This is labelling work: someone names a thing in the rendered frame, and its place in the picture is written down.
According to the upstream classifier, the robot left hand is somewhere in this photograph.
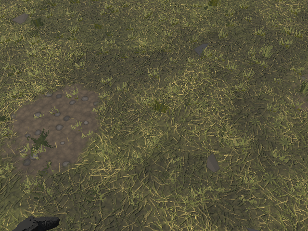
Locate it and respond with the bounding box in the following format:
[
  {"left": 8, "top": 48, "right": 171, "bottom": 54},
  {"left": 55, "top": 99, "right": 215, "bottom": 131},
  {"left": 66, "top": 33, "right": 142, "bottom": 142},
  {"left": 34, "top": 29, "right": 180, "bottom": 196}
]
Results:
[{"left": 12, "top": 216, "right": 60, "bottom": 231}]

